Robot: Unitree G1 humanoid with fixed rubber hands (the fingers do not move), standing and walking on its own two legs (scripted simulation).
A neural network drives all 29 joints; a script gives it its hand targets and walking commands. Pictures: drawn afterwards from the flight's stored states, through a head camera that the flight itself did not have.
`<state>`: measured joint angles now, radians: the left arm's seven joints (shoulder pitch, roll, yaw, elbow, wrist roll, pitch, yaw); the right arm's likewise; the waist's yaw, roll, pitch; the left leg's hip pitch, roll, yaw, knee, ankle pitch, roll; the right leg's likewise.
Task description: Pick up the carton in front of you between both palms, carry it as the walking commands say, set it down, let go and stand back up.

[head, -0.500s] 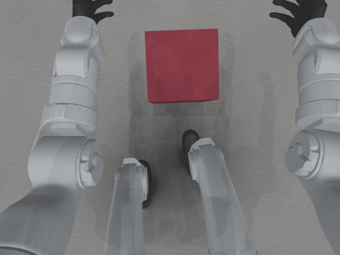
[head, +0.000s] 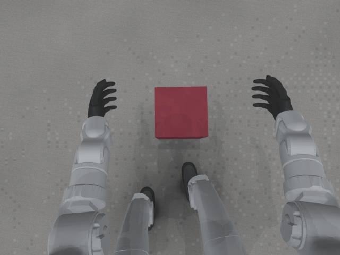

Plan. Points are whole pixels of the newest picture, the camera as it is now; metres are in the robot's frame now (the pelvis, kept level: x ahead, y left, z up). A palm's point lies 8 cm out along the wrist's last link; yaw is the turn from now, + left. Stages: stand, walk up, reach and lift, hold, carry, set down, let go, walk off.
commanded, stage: let go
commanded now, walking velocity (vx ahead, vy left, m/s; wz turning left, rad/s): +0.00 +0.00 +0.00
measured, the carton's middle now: (179, 116) +0.45 -0.08 -0.57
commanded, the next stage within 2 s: stand in 1.06 s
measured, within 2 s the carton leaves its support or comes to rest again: neither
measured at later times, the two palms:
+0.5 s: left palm (36, 198) +0.27 +0.22 -0.01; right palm (298, 194) +0.21 -0.23 +0.00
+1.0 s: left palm (8, 222) +0.24 +0.26 +0.01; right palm (292, 190) +0.22 -0.21 +0.01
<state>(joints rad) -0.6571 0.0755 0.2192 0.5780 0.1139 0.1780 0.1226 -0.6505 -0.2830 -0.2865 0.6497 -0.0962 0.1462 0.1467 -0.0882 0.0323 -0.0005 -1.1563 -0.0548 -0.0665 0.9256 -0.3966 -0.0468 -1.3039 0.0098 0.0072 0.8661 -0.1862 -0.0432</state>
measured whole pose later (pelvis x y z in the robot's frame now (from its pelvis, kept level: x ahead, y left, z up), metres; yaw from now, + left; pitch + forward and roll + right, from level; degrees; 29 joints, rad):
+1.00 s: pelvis +0.07 +0.03 +0.08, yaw -2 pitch -2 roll -2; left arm 0.21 0.20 0.03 0.45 0.01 0.09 -0.04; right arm 0.23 -0.23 -0.05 0.39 -0.01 0.17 0.04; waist 0.00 0.04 0.09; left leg -0.06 -0.01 -0.08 0.48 -0.38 0.02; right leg -0.20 0.03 0.00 0.44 -0.20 0.00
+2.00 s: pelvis +0.07 +0.02 +0.08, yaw +0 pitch -2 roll +0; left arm 0.13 0.34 0.04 0.94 0.03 0.00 0.01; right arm 0.23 -0.38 -0.02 0.80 -0.03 0.00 -0.03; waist 0.01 0.04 0.02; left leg -0.05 -0.02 -0.11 0.43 -0.35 0.00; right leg -0.22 0.02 -0.02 0.47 -0.23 -0.02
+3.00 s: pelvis +0.06 +0.01 +0.08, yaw -1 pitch -2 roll +0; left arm 0.09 0.38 0.02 1.08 0.01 -0.01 0.00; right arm 0.19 -0.40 0.00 0.96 -0.02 -0.01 -0.02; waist 0.01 0.02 0.03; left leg -0.02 -0.02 -0.09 0.35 -0.29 -0.01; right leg -0.20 0.02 0.00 0.39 -0.15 -0.02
